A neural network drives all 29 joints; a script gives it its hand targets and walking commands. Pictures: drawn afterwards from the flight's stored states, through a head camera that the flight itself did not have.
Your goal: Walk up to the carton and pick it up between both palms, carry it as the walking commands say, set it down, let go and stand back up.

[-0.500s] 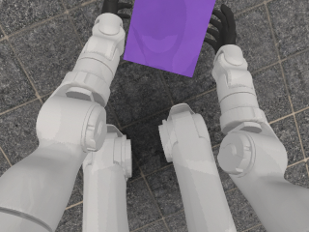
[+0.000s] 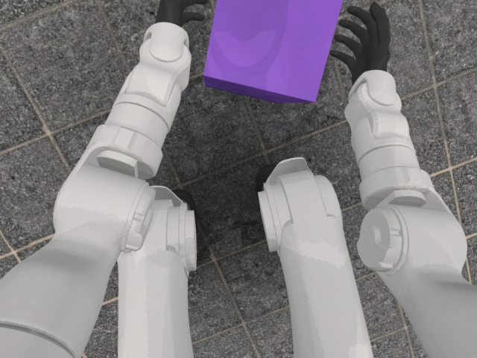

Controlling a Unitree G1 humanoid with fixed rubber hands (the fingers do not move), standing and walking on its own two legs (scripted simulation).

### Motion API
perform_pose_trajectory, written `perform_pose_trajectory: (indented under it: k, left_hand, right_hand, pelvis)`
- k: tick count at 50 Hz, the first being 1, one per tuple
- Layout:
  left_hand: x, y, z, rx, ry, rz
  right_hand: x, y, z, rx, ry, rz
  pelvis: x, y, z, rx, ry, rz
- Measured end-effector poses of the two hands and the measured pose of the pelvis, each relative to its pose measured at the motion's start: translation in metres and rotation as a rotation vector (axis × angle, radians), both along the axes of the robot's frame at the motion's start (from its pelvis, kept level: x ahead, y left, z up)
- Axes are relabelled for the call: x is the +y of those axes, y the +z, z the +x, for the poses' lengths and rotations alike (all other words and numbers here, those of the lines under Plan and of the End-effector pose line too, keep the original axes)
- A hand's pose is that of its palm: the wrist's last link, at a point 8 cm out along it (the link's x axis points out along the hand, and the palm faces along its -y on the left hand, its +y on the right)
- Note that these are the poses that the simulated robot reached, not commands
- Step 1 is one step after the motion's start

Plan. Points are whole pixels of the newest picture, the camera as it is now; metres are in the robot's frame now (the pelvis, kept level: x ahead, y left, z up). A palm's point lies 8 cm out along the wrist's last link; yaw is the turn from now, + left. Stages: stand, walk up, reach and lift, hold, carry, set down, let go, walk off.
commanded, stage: set down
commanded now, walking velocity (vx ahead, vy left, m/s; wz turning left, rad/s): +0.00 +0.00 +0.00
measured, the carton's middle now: (261, 35) +0.51 -0.12 -0.28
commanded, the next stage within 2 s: let go in 1.30 s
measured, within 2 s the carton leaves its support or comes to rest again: rests again in 0.38 s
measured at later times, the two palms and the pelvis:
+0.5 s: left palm out of the picture +0.52 +0.00 -0.04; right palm (458, 55) +0.42 -0.26 -0.05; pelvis -0.03 -0.01 +0.08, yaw -2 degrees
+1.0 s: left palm out of the picture +0.52 +0.01 +0.11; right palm out of the picture +0.44 -0.24 +0.11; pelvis +0.04 +0.00 +0.21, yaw -2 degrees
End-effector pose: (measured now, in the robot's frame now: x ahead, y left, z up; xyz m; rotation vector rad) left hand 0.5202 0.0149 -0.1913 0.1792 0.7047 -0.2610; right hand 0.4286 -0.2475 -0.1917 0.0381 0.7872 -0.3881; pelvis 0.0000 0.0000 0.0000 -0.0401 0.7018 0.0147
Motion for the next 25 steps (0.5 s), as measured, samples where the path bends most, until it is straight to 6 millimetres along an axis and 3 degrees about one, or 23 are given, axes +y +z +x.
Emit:
perform_pose_trajectory:
  k: [7, 11, 18, 25]
  left_hand:
    - [-0.005, 0.034, 0.013, -0.109, 0.001, 0.001]
    - [-0.016, 0.053, 0.004, -0.074, 0.013, 0.014]
    - [-0.028, 0.099, -0.004, -0.075, 0.042, 0.015]
    - [-0.013, 0.148, 0.002, -0.06, 0.066, 0.031]
  right_hand:
    - [0.006, 0.015, 0.001, -0.1, 0.004, 0.032]
    - [0.001, 0.033, -0.008, -0.106, -0.051, 0.054]
    - [-0.012, 0.096, -0.007, -0.16, -0.06, 0.039]
    - [-0.012, 0.144, -0.006, -0.122, -0.065, 0.05]
  pelvis:
    - [0.0, 0.022, -0.017, -0.156, -0.003, -0.001]
    - [0.0, 0.033, -0.021, -0.168, -0.013, 0.011]
    - [-0.005, 0.06, -0.03, -0.225, -0.049, 0.04]
    - [-0.01, 0.083, -0.026, -0.147, -0.072, 0.06]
